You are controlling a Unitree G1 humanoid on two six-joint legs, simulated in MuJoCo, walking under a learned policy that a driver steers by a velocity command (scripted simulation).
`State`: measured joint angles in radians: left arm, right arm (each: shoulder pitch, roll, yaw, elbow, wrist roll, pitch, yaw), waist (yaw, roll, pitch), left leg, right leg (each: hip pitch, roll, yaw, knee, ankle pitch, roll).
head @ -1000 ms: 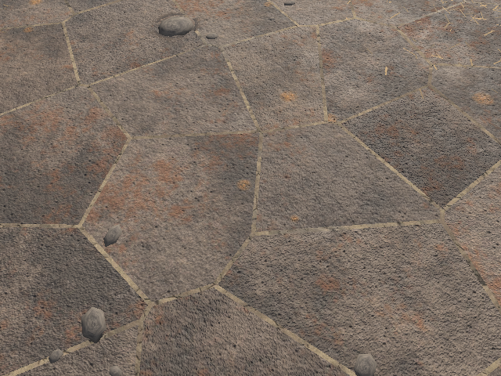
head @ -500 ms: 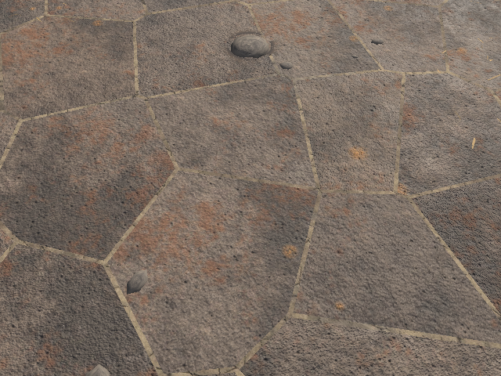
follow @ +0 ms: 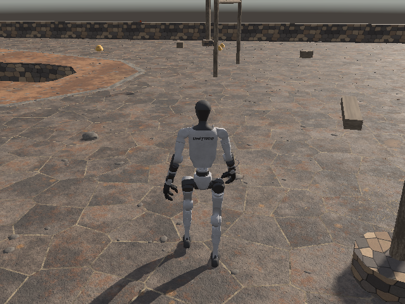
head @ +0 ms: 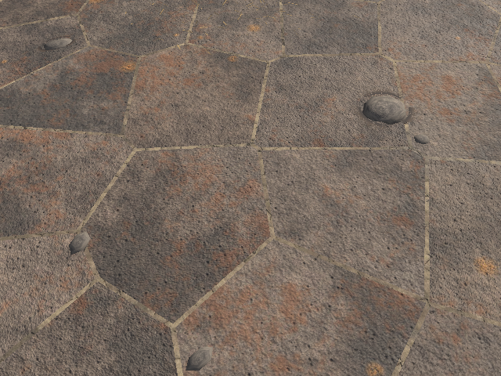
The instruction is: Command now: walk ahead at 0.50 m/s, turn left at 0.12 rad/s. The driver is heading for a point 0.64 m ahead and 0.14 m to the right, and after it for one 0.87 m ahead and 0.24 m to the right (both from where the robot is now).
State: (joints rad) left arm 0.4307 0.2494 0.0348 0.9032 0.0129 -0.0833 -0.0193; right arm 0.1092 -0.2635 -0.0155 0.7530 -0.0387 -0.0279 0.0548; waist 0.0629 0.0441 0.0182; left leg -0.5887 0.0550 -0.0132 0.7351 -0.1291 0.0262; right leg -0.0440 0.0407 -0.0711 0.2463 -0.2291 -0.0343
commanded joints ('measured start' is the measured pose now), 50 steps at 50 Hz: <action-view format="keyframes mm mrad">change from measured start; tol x32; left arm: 1 2 159 34 -36 -2 -11 0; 28 -414 24 5 -179 23 65 -47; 34 38 205 84 -69 42 52 -3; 50 -3 175 73 -71 -11 32 16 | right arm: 1 -97 -50 0 -84 6 -16 -2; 8 365 -272 -77 34 -17 -35 -55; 50 -97 -61 -26 -81 0 -7 -35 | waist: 1 -16 -143 32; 8 -172 238 -300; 27 -108 15 94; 35 20 -310 -286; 50 7 -100 19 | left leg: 1 104 -17 68 -108 28 9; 6 528 -59 62 -274 -45 95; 8 879 398 -614 -452 -193 249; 14 469 192 -125 -580 70 126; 32 708 209 254 -142 952 80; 35 -53 -107 148 744 -420 -25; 50 -83 25 9 33 89 -89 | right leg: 1 -71 -249 130 -80 335 -130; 6 -83 -200 53 335 566 -76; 8 -557 9 19 901 -317 -26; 9 -624 -44 122 964 -267 -42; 24 -622 -112 21 530 246 -2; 32 -318 48 -100 352 -20 -154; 35 359 -395 810 85 -36 -430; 50 -38 -130 359 -16 368 -204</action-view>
